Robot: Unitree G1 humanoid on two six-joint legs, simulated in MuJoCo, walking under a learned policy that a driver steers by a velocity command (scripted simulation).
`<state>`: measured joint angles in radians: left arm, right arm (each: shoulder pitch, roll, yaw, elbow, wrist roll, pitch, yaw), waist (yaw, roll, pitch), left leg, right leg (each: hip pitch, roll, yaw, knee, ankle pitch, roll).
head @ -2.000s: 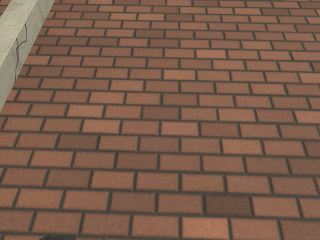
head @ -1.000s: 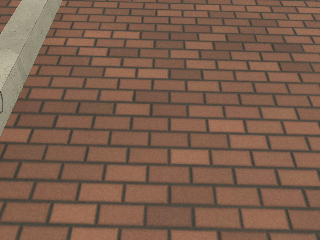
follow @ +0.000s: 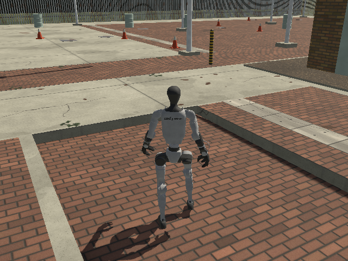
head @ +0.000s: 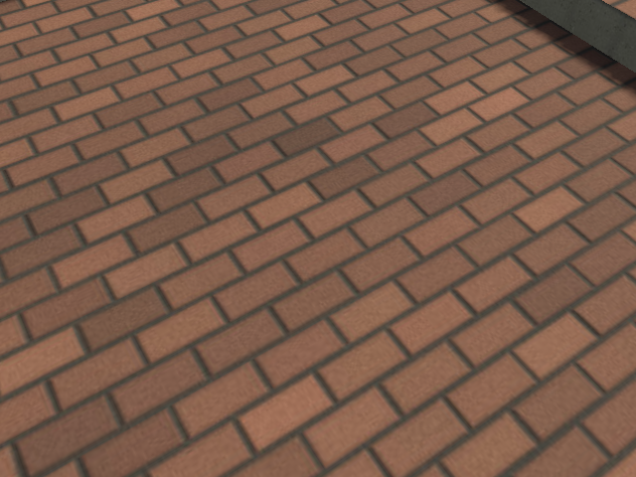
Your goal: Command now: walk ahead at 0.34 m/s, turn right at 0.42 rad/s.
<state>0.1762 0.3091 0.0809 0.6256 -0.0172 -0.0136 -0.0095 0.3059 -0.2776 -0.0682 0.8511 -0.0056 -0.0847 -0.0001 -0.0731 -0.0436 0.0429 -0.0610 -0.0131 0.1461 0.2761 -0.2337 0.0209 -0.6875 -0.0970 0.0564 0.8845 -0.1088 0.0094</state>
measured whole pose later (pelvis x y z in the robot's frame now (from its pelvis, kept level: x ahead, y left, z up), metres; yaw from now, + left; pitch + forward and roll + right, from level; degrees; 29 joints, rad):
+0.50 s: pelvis +0.14 -0.03 -0.01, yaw +8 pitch +1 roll -2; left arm 0.11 0.26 0.07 0.75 0.02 0.00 0.03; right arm 0.19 -0.30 -0.07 0.81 0.01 0.07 -0.02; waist -0.01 0.02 0.05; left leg -0.46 0.08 0.03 0.87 -0.37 -0.06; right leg -0.30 -0.04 -0.18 0.43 -0.14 -0.03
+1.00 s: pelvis +0.16 +0.00 +0.00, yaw +26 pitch +2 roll -2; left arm 0.06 0.30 0.09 0.81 -0.01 0.00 0.03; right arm 0.17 -0.31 -0.08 0.69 0.01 0.04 -0.03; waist -0.02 0.00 0.04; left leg -0.30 -0.08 -0.17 0.48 -0.21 0.05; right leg -0.40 0.03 0.10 0.70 -0.35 0.08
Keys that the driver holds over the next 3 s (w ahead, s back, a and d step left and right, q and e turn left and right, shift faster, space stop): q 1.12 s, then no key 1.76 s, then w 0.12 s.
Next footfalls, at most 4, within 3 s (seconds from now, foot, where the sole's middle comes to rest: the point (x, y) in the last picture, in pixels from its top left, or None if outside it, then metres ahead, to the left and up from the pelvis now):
0.14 right None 0.25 -0.14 -0.78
0.58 left None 0.17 0.10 -0.78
1.08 right None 0.27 -0.10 -0.78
1.44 left None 0.12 0.12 -0.78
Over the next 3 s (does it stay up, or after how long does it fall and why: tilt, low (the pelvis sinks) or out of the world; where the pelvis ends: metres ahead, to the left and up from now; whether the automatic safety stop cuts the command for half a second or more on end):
stays up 0.17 0.00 -0.01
